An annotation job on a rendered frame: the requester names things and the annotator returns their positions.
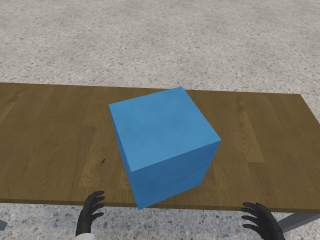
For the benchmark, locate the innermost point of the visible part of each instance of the left robot hand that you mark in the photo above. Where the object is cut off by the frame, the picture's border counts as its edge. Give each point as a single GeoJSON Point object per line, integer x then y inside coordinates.
{"type": "Point", "coordinates": [86, 218]}

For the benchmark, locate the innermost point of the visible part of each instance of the carton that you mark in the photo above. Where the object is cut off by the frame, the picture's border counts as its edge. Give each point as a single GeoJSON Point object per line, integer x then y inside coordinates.
{"type": "Point", "coordinates": [165, 142]}

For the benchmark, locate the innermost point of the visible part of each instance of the table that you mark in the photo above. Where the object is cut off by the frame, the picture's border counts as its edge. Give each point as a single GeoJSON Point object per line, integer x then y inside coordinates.
{"type": "Point", "coordinates": [58, 146]}

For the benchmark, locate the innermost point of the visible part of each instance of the right robot hand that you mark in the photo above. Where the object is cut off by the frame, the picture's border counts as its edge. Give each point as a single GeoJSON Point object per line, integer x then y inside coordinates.
{"type": "Point", "coordinates": [267, 226]}

